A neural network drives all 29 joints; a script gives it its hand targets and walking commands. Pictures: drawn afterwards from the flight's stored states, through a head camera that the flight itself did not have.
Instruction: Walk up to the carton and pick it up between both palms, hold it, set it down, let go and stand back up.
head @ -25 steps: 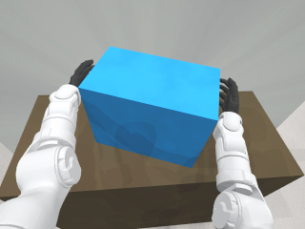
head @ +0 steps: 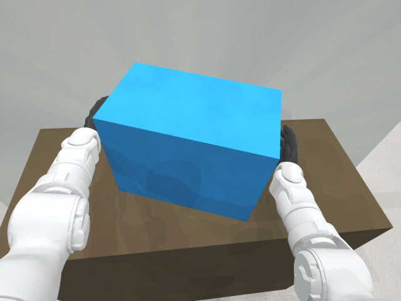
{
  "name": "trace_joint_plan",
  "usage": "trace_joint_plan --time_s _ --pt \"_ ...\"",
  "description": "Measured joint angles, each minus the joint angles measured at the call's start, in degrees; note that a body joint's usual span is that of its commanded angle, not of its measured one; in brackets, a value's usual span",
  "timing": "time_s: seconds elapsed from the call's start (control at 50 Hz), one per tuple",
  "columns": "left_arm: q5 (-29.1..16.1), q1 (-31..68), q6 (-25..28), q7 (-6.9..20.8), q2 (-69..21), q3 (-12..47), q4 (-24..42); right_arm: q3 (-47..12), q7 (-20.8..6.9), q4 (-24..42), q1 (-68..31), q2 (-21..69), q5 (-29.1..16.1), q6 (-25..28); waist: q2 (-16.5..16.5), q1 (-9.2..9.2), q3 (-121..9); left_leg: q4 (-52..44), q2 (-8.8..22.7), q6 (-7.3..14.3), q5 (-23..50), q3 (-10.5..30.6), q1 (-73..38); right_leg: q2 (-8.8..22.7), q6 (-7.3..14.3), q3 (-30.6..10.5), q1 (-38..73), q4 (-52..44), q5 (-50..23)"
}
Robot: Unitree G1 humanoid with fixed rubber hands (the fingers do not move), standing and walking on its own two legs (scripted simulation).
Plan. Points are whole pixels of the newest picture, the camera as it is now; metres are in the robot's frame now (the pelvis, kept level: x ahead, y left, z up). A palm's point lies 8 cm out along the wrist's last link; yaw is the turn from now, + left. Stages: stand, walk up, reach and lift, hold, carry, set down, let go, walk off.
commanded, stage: set down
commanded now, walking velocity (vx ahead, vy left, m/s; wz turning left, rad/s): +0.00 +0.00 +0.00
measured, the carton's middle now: (192, 144) +0.42 -0.04 +0.07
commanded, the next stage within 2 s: none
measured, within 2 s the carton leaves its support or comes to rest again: neither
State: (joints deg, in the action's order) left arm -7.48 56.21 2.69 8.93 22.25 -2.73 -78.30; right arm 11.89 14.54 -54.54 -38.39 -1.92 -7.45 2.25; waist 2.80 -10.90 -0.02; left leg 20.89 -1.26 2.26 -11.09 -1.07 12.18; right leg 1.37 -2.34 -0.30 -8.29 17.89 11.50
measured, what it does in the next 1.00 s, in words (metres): stands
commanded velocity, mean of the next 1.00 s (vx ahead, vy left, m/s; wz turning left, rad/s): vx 0.00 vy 0.00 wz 0.00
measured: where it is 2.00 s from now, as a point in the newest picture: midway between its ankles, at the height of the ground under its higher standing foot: outside the picture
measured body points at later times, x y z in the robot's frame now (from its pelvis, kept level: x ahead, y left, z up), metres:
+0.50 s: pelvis -0.02 +0.01 +0.00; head +0.00 +0.04 +0.44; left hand +0.45 +0.17 +0.10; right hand +0.34 -0.25 +0.08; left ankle +0.00 +0.09 -0.75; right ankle -0.03 -0.14 -0.75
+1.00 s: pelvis -0.04 +0.01 +0.00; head -0.04 +0.04 +0.44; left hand +0.40 +0.21 +0.08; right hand +0.30 -0.23 +0.07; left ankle +0.00 +0.09 -0.75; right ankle -0.03 -0.14 -0.75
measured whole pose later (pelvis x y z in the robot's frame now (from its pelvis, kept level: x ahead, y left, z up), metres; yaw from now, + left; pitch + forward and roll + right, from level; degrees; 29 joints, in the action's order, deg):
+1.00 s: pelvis -0.04 +0.01 +0.00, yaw +0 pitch +2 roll -1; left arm -16.1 42.2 0.0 11.3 26.6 4.9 -61.8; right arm 3.6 15.7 -40.1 -26.7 -7.0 -18.4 -1.6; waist 2.8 -8.4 -3.2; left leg 25.2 -1.2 2.4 -10.1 -1.2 17.0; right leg 1.4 -2.3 -0.3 -12.5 20.9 10.3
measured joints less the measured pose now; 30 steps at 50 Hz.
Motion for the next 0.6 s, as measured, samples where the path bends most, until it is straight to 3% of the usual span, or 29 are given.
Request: trace_joint_plan --time_s 0.28,0.6 --pt "-4.6 2.9 2.8 -0.8 0.7 5.3 -5.5 -3.1 0.2 -6.2 -3.7 -2.2 -4.8 1.7 0.0 -0.95 -2.6 3.7 0.0 0.0 -0.7 -0.1 4.7 0.0 0.1 0.0 -4.1 2.4 0.2" --pt "-6.7 -0.1 3.2 0.3 2.4 7.6 -5.2 -6.0 -0.3 -5.8 -2.7 -5.1 -9.0 1.1 0.0 -0.52 -2.7 4.3 0.0 0.1 -0.3 -0.1 4.9 0.0 0.0 0.0 -4.2 3.0 0.0"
